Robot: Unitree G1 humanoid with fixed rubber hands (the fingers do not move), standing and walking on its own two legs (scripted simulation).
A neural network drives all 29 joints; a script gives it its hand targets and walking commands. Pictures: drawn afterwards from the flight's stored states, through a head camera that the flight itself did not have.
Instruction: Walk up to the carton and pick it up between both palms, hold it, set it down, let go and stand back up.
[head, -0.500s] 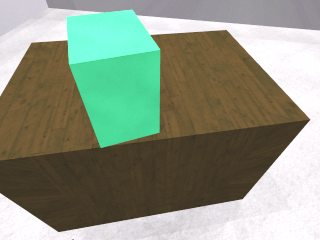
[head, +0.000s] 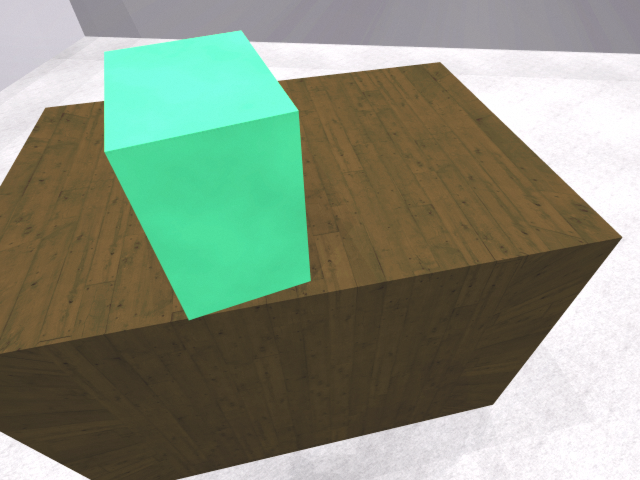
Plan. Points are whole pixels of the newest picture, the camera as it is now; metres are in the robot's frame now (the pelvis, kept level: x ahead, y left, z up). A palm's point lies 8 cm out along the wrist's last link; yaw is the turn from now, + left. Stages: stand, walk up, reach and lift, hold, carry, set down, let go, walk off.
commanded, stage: walk up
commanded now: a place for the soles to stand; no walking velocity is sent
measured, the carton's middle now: (215, 175) +0.52 +0.14 +0.13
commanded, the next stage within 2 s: none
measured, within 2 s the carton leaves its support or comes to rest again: neither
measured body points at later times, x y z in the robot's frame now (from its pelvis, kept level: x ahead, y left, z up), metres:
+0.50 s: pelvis +0.10 +0.05 -0.02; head +0.12 +0.06 +0.43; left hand +0.17 +0.32 -0.14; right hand +0.22 -0.20 -0.12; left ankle +0.16 +0.20 -0.72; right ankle +0.10 -0.07 -0.72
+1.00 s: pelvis +0.11 +0.05 +0.00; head +0.13 +0.07 +0.45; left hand +0.18 +0.34 -0.12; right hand +0.28 -0.20 -0.10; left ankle +0.16 +0.20 -0.72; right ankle +0.10 -0.07 -0.72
